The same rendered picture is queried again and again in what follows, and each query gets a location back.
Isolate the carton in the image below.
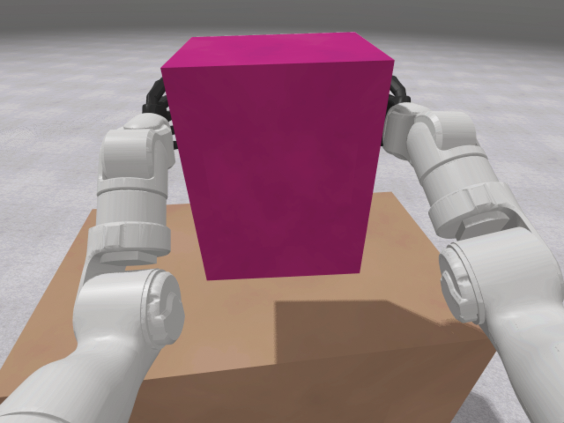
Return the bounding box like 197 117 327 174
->
160 32 395 280

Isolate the right robot upper arm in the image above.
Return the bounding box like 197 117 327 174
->
439 227 564 423

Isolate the pedestal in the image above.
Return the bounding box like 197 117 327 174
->
0 192 496 423

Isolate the right robot forearm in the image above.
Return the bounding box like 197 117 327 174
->
382 102 564 302

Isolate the robot right hand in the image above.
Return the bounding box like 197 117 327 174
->
381 75 411 146

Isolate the left robot upper arm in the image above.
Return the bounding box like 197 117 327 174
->
0 268 185 423

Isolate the left robot forearm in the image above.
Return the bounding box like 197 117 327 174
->
72 113 175 342

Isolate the robot left hand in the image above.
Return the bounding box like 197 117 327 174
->
142 78 178 150

